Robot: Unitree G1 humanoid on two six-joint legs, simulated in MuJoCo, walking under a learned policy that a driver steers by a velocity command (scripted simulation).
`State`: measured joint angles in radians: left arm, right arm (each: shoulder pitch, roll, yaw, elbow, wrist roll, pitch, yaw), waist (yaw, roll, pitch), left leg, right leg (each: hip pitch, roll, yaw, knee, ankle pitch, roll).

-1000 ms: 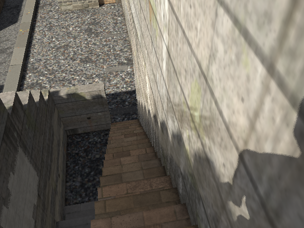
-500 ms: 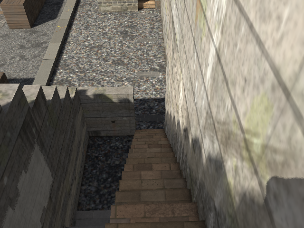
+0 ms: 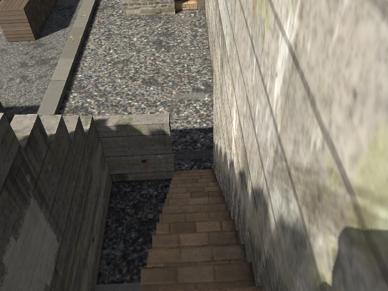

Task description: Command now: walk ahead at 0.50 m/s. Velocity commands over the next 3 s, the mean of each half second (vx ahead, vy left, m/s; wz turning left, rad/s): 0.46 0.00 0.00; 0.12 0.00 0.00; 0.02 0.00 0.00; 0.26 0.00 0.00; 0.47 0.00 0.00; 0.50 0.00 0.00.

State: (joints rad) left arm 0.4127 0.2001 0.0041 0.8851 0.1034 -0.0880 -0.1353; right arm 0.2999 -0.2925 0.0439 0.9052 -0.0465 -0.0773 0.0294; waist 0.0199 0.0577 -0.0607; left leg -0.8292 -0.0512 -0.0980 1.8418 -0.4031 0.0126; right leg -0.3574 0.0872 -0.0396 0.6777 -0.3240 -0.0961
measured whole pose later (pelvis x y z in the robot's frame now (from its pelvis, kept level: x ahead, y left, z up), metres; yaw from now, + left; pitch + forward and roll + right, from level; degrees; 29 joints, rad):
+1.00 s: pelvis +0.45 +0.02 -0.41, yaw +0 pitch +1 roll +2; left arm 0.32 0.21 -0.02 0.87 0.01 -0.14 -0.12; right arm 0.25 -0.22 0.03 0.87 0.00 -0.10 0.04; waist 0.01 0.01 -0.06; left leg -0.64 0.06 -0.04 1.24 -0.14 -0.17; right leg -0.34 0.04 -0.04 0.70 -0.32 -0.08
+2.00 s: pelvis +0.53 +0.11 -0.41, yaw +1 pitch -3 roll +1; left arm 0.21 0.23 0.06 0.98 -0.01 0.05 0.05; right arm 0.55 -0.21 0.00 1.04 -0.03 -0.05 0.00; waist -0.04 -0.03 -0.02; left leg -0.11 -0.06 0.09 0.62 -0.47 0.08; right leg -0.71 0.00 0.12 1.06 0.14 -0.01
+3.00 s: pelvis +1.01 +0.08 -0.88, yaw +1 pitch +2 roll +3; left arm 0.23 0.17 -0.03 0.78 0.14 -0.03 -0.18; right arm 0.59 -0.18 0.09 1.14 -0.09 -0.16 -0.05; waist -0.07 -0.03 -0.03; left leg -0.36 -0.09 0.08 1.04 -0.72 0.09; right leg -0.93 -0.08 0.08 1.09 0.47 -0.03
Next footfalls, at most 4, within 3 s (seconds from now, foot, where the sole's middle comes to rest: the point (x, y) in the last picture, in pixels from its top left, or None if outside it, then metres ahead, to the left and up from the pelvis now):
0.32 left None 0.26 0.14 -0.96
0.72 right None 0.48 -0.04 -1.16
0.88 left None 0.42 0.18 -1.02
1.10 left None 0.49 0.18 -1.16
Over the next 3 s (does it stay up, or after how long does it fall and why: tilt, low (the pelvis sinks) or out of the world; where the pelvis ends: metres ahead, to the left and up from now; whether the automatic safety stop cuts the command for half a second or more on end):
stays up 1.01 0.08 -0.88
